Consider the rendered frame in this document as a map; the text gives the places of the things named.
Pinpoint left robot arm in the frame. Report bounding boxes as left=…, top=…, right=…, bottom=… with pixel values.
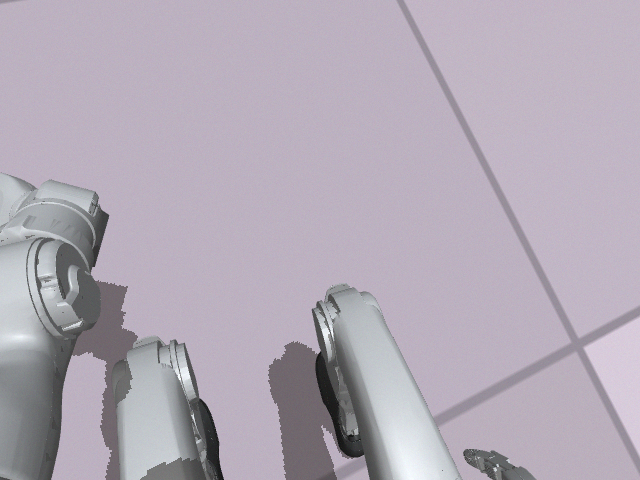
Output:
left=0, top=180, right=103, bottom=480

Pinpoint right robot hand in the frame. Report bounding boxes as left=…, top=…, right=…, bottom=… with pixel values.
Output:
left=463, top=449, right=537, bottom=480

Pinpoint left robot foot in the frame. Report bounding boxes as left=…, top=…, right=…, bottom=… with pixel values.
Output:
left=197, top=398, right=224, bottom=480

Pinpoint right robot foot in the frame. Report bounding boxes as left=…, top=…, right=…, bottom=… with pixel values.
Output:
left=315, top=352, right=364, bottom=458

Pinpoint left robot hand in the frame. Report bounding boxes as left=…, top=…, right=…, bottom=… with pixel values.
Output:
left=0, top=173, right=101, bottom=246

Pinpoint cube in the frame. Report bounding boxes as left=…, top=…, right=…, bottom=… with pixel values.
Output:
left=93, top=210, right=109, bottom=267

